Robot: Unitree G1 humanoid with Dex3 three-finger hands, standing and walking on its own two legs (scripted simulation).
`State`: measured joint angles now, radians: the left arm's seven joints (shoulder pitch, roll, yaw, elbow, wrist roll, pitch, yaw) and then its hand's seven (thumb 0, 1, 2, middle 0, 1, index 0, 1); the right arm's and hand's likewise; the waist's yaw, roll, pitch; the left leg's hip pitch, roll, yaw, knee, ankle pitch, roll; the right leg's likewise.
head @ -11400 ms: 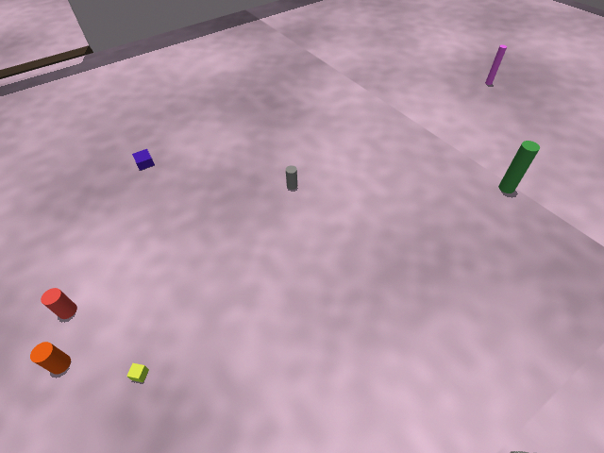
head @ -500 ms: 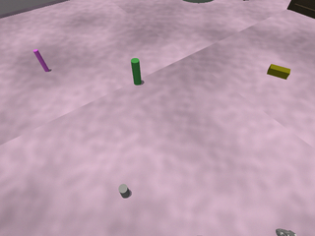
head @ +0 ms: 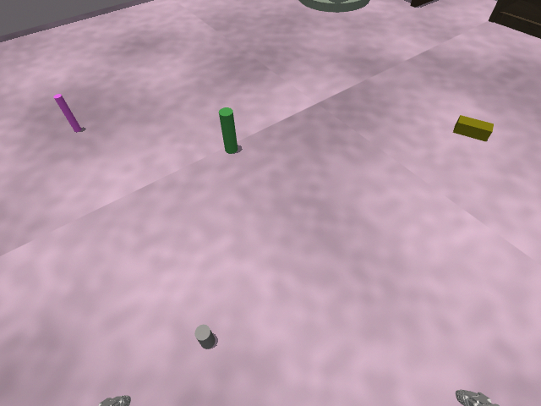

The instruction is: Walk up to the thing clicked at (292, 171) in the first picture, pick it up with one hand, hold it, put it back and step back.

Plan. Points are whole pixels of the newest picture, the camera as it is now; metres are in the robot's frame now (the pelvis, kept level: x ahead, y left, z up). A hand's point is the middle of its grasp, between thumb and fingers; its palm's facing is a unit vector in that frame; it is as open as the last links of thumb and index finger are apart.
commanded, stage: walk up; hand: left
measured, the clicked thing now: (205, 337) +0.41 +0.26 -0.72
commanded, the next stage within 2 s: stand in 1.02 s
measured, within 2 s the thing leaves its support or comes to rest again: neither
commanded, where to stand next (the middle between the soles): +0.03 +0.03 m, yaw +1 degrees
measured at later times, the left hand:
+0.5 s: hand out of the picture +0.09 +0.25 -0.15, palm faces +0.01 -0.95 -0.31, open 7.4 cm
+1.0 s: hand out of the picture +0.09 +0.27 -0.15, palm faces -0.01 -0.95 -0.32, open 7.4 cm
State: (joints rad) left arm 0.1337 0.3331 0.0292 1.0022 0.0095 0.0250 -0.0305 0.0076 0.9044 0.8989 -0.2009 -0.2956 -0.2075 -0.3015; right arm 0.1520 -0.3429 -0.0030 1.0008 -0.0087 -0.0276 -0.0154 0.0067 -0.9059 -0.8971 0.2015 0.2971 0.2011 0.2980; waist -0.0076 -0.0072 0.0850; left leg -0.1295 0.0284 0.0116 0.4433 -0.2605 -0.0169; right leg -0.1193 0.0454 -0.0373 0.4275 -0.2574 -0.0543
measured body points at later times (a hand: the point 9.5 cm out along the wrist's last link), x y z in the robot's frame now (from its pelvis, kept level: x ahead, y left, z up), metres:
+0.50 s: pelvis +0.00 +0.00 +0.01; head +0.01 +0.00 +0.46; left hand +0.09 +0.30 -0.13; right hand +0.07 -0.31 -0.12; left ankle -0.01 +0.13 -0.74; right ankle -0.01 -0.08 -0.74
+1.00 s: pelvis +0.00 +0.02 +0.01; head +0.00 +0.02 +0.46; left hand +0.09 +0.31 -0.13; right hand +0.07 -0.29 -0.12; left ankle -0.01 +0.13 -0.74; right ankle -0.01 -0.08 -0.74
